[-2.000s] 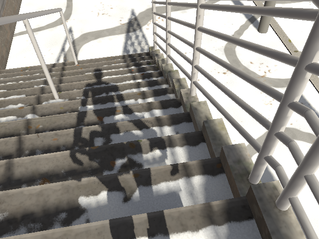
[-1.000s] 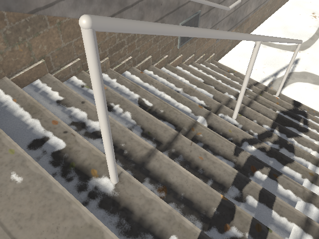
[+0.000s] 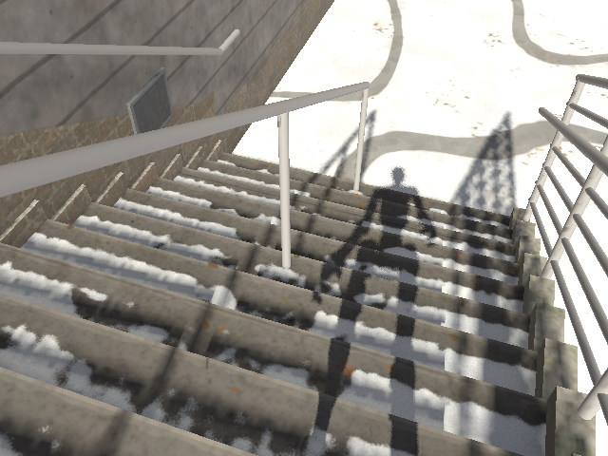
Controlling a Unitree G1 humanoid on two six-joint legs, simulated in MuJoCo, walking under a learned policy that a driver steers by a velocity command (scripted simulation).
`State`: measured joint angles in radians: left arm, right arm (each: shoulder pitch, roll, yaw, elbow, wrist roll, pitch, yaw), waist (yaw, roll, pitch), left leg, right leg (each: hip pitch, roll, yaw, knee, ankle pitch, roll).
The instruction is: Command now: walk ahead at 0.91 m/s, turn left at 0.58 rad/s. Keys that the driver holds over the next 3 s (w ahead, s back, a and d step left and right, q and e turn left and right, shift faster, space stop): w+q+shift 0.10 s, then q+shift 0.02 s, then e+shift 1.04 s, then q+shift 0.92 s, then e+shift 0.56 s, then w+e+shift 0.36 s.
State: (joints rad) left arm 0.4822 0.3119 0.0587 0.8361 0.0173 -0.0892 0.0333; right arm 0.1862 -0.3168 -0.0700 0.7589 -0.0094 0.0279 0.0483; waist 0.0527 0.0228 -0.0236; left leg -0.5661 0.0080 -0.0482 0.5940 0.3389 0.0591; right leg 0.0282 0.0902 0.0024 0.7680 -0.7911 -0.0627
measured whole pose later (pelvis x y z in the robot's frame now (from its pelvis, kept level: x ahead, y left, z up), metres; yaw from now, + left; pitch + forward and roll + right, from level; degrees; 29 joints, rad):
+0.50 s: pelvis +0.37 +0.06 -0.24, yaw +3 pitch -2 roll +3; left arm 0.40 0.31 0.08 0.94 0.10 -0.15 -0.03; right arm 0.35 -0.25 0.00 0.72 -0.07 -0.08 0.04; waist 0.06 -0.10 0.05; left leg -0.42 -0.12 0.09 1.75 -0.70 -0.16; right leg -0.33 0.03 -0.03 0.51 0.07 -0.11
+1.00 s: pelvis +0.51 +0.12 -0.28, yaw -25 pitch +4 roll +2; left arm 0.13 0.35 0.02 0.64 0.10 -0.05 -0.07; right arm 0.35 -0.29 -0.04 0.71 -0.05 -0.07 -0.06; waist -0.07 -0.05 -0.05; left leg -0.39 0.07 0.10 0.74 -0.41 -0.02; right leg -0.85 -0.05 0.00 1.47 -0.23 0.08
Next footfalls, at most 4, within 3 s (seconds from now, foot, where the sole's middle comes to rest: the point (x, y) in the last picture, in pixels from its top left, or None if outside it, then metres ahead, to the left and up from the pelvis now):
0.10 left None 0.18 0.10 -0.87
0.48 right None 0.48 0.01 -1.03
0.76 left None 0.59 0.24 -1.03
1.10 right None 0.51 -0.02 -1.03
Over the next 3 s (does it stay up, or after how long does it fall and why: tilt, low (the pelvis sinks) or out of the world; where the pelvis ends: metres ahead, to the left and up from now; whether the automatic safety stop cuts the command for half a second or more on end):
stays up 0.52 0.16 -0.27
